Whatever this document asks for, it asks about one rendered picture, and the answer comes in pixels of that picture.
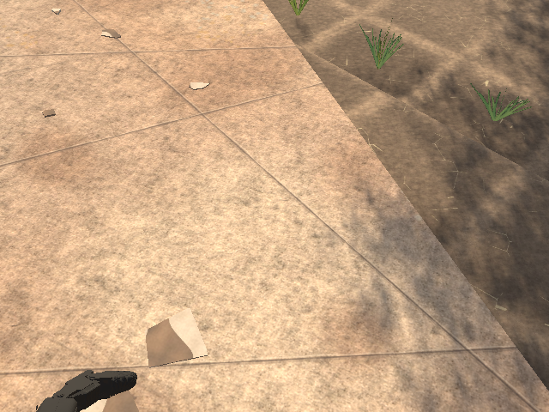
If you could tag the left robot hand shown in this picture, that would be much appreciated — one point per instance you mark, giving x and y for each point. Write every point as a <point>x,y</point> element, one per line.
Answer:
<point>86,389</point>

